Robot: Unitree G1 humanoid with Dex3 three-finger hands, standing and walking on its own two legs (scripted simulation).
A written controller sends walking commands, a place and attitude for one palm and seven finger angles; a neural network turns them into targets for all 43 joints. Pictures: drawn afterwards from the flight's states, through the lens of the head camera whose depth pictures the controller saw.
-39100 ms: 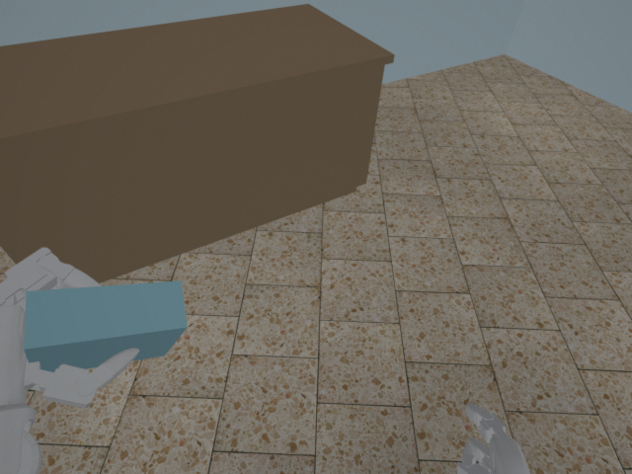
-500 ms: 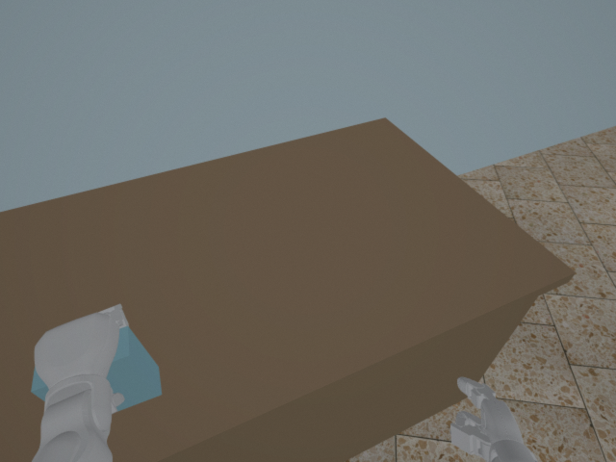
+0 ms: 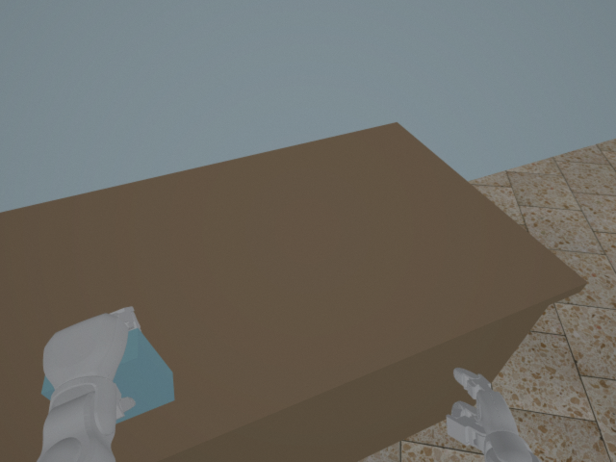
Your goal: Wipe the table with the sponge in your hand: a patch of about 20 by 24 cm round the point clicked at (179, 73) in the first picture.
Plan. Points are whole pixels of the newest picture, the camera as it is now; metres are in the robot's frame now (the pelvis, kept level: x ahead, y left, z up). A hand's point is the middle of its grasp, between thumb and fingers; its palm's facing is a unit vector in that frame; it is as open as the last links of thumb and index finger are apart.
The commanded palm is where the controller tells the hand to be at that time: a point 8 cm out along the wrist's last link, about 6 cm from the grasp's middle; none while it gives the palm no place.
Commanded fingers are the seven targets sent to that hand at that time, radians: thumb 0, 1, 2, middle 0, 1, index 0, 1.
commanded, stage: lift the sponge slowly off the table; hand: left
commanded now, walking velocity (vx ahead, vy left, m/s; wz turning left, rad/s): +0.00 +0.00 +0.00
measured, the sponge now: (122, 388) +0.19 +0.30 -0.02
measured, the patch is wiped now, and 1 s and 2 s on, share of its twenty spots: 1.00 1.00 1.00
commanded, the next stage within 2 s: bring the sponge back beside the body in 1.50 s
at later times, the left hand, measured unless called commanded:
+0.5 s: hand (107, 355) +0.20 +0.30 +0.05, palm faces +0.01 -0.14 -0.99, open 9.3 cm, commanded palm +0.17 +0.29 +0.12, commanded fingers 0.00 0.10 1.30 -1.20 -1.60 -1.20 -1.60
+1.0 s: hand (91, 343) +0.20 +0.30 +0.09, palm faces +0.04 -0.11 -0.99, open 9.3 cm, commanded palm +0.17 +0.29 +0.16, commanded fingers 0.00 0.10 1.30 -1.20 -1.60 -1.20 -1.60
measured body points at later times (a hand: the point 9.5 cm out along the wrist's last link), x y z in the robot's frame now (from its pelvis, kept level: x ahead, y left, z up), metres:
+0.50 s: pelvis -0.01 -0.01 +0.00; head -0.03 -0.03 +0.45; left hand +0.20 +0.30 +0.11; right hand +0.25 -0.21 -0.07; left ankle -0.01 +0.07 -0.74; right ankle -0.02 -0.11 -0.74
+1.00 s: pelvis -0.01 -0.02 +0.01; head -0.04 -0.05 +0.45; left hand +0.19 +0.30 +0.14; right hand +0.24 -0.22 -0.06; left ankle -0.01 +0.07 -0.74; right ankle -0.02 -0.11 -0.74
